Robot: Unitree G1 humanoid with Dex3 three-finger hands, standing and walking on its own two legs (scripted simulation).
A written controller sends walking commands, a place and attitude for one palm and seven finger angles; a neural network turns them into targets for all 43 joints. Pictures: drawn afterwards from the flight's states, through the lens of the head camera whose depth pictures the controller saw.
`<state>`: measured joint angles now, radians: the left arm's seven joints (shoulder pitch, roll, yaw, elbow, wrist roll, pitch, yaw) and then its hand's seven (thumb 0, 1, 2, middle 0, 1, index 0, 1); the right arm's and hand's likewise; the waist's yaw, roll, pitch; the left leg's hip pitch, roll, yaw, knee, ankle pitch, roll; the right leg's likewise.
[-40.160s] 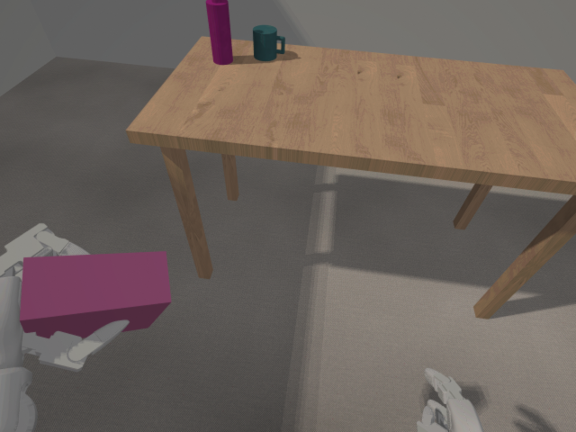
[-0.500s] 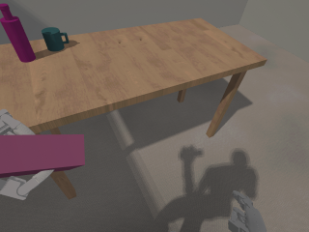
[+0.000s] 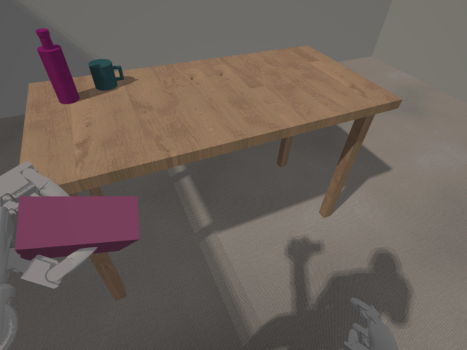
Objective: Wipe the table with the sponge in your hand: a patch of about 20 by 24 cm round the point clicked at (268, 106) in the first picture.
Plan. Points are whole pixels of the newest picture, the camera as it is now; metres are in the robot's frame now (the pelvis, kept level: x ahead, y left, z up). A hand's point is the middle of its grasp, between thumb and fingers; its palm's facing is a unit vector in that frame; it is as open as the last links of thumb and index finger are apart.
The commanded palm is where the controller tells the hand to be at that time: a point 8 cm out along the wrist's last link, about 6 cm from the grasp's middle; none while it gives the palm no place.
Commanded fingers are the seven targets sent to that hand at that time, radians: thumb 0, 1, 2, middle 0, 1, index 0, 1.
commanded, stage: stop stepping back and stand still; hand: left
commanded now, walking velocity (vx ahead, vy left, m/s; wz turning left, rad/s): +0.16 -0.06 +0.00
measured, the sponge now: (95, 228) +0.23 +0.20 +0.17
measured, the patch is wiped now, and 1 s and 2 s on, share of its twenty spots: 1.00 1.00 1.00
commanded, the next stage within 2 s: stand and wait in 0.76 s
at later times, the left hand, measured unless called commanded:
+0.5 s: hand (42, 216) +0.24 +0.26 +0.18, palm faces +0.44 -0.80 -0.41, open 9.3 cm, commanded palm +0.18 +0.29 +0.20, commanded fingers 0.00 0.10 1.30 -1.20 -1.60 -1.20 -1.60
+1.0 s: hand (33, 229) +0.22 +0.27 +0.17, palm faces +0.44 -0.84 -0.33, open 9.3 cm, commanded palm +0.17 +0.30 +0.20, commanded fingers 0.00 0.10 1.30 -1.20 -1.60 -1.20 -1.60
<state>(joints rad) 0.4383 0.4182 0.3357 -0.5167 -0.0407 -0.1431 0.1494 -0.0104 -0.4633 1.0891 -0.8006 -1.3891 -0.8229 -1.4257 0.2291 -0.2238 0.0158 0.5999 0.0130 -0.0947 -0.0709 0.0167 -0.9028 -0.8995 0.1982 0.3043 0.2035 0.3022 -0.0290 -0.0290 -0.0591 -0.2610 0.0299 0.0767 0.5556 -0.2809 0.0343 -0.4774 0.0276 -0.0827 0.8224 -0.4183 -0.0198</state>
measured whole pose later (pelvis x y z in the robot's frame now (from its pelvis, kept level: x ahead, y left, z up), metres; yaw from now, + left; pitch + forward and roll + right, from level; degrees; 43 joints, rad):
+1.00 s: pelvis +0.02 +0.02 +0.01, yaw +2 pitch +0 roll -2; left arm 0.45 0.34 0.31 -0.49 -0.04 -0.13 0.16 -0.01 -0.46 1.09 -0.80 -1.39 -0.82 -1.43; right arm 0.17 -0.20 0.03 0.61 0.01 -0.06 -0.05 0.02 -0.90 -0.90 0.20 0.30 0.21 0.30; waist 0.01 0.00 -0.01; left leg -0.27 0.02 0.04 0.51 -0.24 0.02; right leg -0.22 0.00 -0.04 0.42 -0.21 0.01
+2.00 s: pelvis +0.02 +0.02 +0.01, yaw +2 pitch +1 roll -2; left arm 0.46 0.36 0.32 -0.51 -0.04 -0.13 0.16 -0.01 -0.46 1.09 -0.80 -1.39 -0.82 -1.43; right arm 0.16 -0.20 0.02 0.61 0.01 -0.06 -0.06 0.02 -0.90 -0.90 0.20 0.30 0.20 0.30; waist 0.01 0.00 0.00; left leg -0.27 0.03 0.04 0.49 -0.23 0.02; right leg -0.21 0.00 -0.04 0.40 -0.20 0.01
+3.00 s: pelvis +0.02 +0.02 +0.01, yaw +2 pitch +0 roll -2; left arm 0.47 0.35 0.31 -0.49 -0.04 -0.13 0.16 -0.01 -0.46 1.09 -0.80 -1.39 -0.82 -1.43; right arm 0.17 -0.21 0.02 0.61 0.01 -0.06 -0.06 0.02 -0.90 -0.90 0.20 0.30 0.20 0.30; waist 0.01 0.01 0.00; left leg -0.27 0.02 0.04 0.49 -0.23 0.02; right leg -0.21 0.00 -0.04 0.39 -0.19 0.02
